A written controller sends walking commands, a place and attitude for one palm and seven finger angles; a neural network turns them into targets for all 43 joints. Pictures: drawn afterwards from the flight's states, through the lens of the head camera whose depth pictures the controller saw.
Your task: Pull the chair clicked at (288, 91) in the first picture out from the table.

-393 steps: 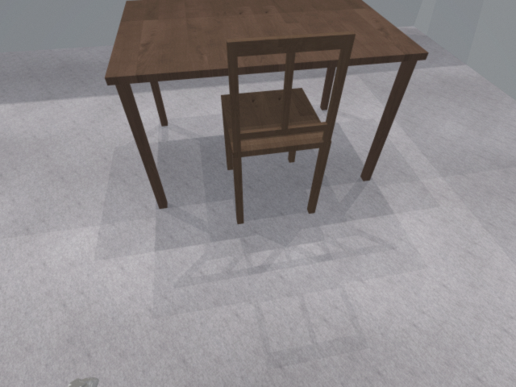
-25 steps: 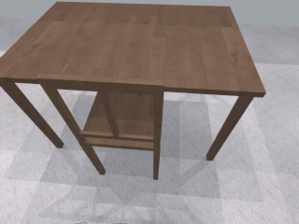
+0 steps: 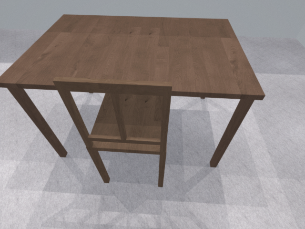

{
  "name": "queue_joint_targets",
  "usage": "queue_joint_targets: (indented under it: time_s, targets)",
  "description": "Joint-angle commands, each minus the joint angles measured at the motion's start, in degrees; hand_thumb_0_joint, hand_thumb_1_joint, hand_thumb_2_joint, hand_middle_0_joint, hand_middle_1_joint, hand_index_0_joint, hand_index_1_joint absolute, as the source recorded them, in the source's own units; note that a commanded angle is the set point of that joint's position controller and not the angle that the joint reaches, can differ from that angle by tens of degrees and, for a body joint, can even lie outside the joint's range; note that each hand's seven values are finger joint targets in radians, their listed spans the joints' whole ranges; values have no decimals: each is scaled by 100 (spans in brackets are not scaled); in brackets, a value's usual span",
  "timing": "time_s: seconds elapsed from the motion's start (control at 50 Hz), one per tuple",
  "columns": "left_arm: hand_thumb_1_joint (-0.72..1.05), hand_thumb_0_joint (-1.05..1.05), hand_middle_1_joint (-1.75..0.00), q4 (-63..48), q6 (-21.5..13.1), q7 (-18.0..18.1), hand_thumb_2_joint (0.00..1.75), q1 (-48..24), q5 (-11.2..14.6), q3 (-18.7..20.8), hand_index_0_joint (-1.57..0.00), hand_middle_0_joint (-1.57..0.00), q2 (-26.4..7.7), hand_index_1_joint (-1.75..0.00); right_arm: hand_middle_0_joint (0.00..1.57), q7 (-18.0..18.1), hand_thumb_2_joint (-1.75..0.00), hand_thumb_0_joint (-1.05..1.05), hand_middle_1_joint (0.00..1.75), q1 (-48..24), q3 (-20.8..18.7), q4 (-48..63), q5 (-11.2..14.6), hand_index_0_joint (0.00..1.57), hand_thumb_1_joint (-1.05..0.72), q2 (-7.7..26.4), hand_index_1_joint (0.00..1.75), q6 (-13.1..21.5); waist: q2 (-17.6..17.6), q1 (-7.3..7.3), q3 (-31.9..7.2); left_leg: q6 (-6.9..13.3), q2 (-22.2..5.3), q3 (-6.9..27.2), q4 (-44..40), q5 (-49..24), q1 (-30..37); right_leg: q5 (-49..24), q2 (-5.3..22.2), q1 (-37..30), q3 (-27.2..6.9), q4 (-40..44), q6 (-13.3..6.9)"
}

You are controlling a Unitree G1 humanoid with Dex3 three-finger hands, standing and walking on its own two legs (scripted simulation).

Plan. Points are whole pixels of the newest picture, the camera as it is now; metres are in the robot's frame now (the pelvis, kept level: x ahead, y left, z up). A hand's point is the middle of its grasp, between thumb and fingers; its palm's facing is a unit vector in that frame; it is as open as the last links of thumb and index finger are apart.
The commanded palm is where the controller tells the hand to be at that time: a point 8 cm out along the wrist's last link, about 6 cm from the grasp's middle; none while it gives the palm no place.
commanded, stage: come to a stop and stand still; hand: left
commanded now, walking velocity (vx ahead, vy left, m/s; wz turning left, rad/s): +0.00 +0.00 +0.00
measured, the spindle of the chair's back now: (119, 118) +0.53 +0.17 -0.09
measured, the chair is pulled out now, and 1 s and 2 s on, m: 0.00 0.00 0.00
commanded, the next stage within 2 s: look again from close up in 0.20 s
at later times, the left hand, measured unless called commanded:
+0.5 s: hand out of the picture +0.01 +0.17 -0.18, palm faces +0.02 -0.98 -0.20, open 7.4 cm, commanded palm none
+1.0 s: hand out of the picture +0.03 +0.19 -0.18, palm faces +0.01 -0.98 -0.18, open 7.4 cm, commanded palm none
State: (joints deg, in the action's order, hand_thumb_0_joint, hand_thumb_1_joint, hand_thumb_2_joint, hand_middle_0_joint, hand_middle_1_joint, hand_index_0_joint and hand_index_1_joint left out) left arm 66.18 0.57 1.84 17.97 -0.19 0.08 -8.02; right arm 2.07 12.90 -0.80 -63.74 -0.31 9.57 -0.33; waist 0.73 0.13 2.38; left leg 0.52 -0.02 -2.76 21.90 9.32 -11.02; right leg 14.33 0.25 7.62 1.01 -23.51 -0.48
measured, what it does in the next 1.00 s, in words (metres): stands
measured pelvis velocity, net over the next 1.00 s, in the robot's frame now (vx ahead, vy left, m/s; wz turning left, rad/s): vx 0.03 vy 0.01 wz -0.01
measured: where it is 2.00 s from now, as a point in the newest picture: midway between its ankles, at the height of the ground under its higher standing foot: outside the picture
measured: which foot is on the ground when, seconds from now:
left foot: down 0.00-1.00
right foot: down 0.00-1.00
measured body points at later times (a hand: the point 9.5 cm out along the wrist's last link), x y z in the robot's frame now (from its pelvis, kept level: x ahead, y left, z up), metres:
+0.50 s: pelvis +0.00 +0.00 -0.01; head +0.01 +0.00 +0.44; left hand +0.01 +0.22 -0.17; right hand -0.01 -0.21 -0.17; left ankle +0.03 +0.11 -0.74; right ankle -0.02 -0.11 -0.74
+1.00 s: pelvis +0.03 +0.01 -0.01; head +0.05 +0.02 +0.44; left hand +0.03 +0.24 -0.17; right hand +0.07 -0.22 -0.16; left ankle +0.03 +0.11 -0.74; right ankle -0.02 -0.11 -0.74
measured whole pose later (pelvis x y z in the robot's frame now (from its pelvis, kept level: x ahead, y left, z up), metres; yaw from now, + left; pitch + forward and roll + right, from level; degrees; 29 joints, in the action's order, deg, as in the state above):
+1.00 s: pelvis +0.03 +0.01 -0.01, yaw +0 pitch +0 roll +0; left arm 61.8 -1.0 2.0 16.8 -0.5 -0.6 -9.9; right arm 1.5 11.9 1.0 -63.2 -0.6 9.6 1.4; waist -1.6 0.4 2.0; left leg 1.6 0.6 -3.5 26.9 14.6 -11.9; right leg 18.3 1.0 7.7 0.3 -26.4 0.6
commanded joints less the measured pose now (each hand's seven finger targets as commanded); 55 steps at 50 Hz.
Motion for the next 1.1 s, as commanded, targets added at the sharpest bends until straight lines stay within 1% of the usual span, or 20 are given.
queue_joint_targets:
  time_s: [0.0,0.08,0.12,0.18,0.26,0.28,0.3,0.32,0.34,0.4,0.42,0.46,0.48,0.52,0.58,0.68,0.82,0.9,0.92,1.08]
  targets:
    - [90,0,-30,-214,-107,47,90,91,-21,75,-20,-20,-592,-30,20,-25,-90,0,30,449,-39,16,-8,20,-90,409,30,30,-229,-106,371,0,-449,589,-419,460,256,651,573,983,-719,862,-89]
    - [90,0,-30,-214,-94,44,90,221,-21,96,-20,-20,-554,-30,20,-23,-90,0,30,576,-32,-22,-28,20,-90,337,30,18,-78,-71,435,10,-404,601,-402,624,126,893,559,1069,-705,877,-102]
    - [90,0,-30,-221,-90,43,90,288,-24,107,-20,-20,-525,-30,20,-15,-90,0,30,636,-35,-29,-26,20,-90,313,30,6,-125,-53,480,25,-407,594,-392,741,37,974,519,1064,-695,906,-106]
    - [90,0,-30,-226,-107,50,90,297,-15,112,-20,-20,-461,-30,20,-3,-90,0,30,757,-22,-62,-34,20,-90,233,30,49,14,-51,388,20,-434,644,-423,580,-14,638,521,943,-648,758,-123]
    - [90,0,-30,-218,-128,56,90,335,-6,110,-20,-20,-400,-30,20,13,-90,0,30,871,-2,-97,-30,20,-90,200,30,82,-87,-34,333,17,-449,658,-393,375,-48,368,514,788,-587,681,-127]
    - [90,0,-30,-180,-341,246,90,684,-157,26,-20,-20,-515,-30,20,-92,-90,0,30,190,13,316,-27,20,-90,412,30,210,-195,217,457,-100,-526,418,904,-266,-481,-1544,755,745,-790,544,-119]
    - [90,0,-30,-475,-361,206,90,303,-88,72,-20,-20,-750,-30,20,-125,-90,0,30,656,9,453,-38,20,-90,154,30,150,-70,-230,2,-64,-356,412,806,657,-321,54,1009,820,-968,665,-315]
    - [90,0,-30,-625,-389,175,90,118,-75,129,-20,-20,-897,-30,20,-160,-90,0,30,752,19,454,-96,20,-90,219,30,98,25,-235,-187,-40,-303,348,864,599,-251,507,939,820,-860,597,-431]
    - [90,0,-30,-689,-347,142,90,72,-60,101,-20,-20,-767,-30,20,-150,-90,0,30,870,16,479,-94,20,-90,210,30,103,23,-270,-113,8,-313,348,847,702,-272,1059,808,1023,-760,502,-442]
    - [90,0,-30,-699,-307,97,90,159,-47,62,-20,-20,-555,-30,20,-128,-90,0,30,946,35,505,-82,20,-90,264,30,162,83,-198,162,107,-403,564,495,453,-531,794,489,1031,-523,114,-364]
    - [90,0,-30,-711,-291,91,90,198,-60,68,-20,-20,-542,-30,20,-117,-90,0,30,897,48,520,-84,20,-90,260,30,178,166,-127,301,143,-426,621,370,478,-730,631,437,910,-456,74,-346]
    - [90,0,-30,-691,-286,80,90,270,-43,48,-20,-20,-524,-30,20,-103,-90,0,30,851,61,530,-71,20,-90,331,30,216,-23,-76,173,172,-458,663,307,180,-659,191,408,686,-449,-72,-302]
    - [90,0,-30,-694,-278,77,90,289,-37,49,-20,-20,-518,-30,20,-95,-90,0,30,838,54,519,-64,20,-90,363,30,229,-59,-59,113,182,-472,664,283,102,-604,80,408,620,-423,-110,-270]
    - [90,0,-30,-706,-271,75,90,298,-51,37,-20,-20,-521,-30,20,-86,-90,0,30,754,61,482,-53,20,-90,374,30,244,-105,-34,251,193,-477,651,225,-30,-593,-120,404,622,-429,-99,-243]
    - [90,0,-30,-709,-264,78,90,287,-30,42,-20,-20,-602,-30,20,-76,-90,0,30,690,67,395,-44,20,-90,466,30,255,-202,-24,50,191,-497,597,247,-389,-299,-457,452,508,-420,-144,-183]
    - [90,0,-30,-708,-243,80,90,247,-44,57,-20,-20,-676,-30,20,-69,-90,0,30,528,58,328,-40,20,-90,553,30,256,-129,-23,-9,187,-517,543,197,-641,-101,-708,481,440,-420,-115,-132]
    - [90,0,-30,-656,-232,65,90,271,-54,42,-20,-20,-744,-30,20,-61,-90,0,30,292,64,256,-16,20,-90,593,30,251,-51,5,43,189,-522,513,92,-633,30,-778,513,414,-435,42,-92]
    - [90,0,-30,-593,-238,62,90,267,-53,35,-20,-20,-772,-30,20,-57,-90,0,30,228,51,234,-20,20,-90,643,30,254,-1,-22,-136,175,-528,495,116,-842,205,-1013,540,349,-460,46,-77]
    - [90,0,-30,-597,-246,62,90,301,-56,30,-20,-20,-784,-30,20,-53,-90,0,30,212,54,221,-7,20,-90,638,30,257,-118,-1,-90,184,-537,478,121,-871,203,-1088,536,334,-444,68,-65]
    - [90,0,-30,-505,-235,68,90,320,-55,21,-20,-20,-783,-30,20,-43,-90,0,30,140,48,144,-11,20,-90,677,30,261,-14,0,-162,177,-548,486,63,-1002,317,-1163,565,273,-448,97,-51]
